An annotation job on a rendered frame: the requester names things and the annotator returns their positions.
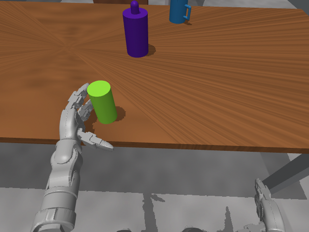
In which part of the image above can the left robot arm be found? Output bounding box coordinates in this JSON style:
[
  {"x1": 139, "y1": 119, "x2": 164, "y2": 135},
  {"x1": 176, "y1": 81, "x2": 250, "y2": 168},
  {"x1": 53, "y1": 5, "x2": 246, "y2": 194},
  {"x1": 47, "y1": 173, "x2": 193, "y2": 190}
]
[{"x1": 30, "y1": 139, "x2": 83, "y2": 232}]

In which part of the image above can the right robot hand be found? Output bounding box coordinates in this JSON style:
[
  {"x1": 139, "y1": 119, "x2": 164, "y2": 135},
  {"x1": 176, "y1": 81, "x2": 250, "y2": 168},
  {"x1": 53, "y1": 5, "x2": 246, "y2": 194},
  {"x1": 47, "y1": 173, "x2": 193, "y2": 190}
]
[{"x1": 236, "y1": 178, "x2": 286, "y2": 232}]

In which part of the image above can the left robot hand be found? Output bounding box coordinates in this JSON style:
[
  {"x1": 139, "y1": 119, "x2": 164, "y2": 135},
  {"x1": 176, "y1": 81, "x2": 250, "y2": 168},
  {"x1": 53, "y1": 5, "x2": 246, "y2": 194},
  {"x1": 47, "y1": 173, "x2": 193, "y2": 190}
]
[{"x1": 59, "y1": 83, "x2": 114, "y2": 151}]

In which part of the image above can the table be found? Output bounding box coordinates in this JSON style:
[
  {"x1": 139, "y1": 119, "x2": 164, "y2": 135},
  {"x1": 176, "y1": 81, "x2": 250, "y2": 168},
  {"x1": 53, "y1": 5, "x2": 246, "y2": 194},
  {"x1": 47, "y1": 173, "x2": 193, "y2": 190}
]
[{"x1": 0, "y1": 1, "x2": 309, "y2": 195}]

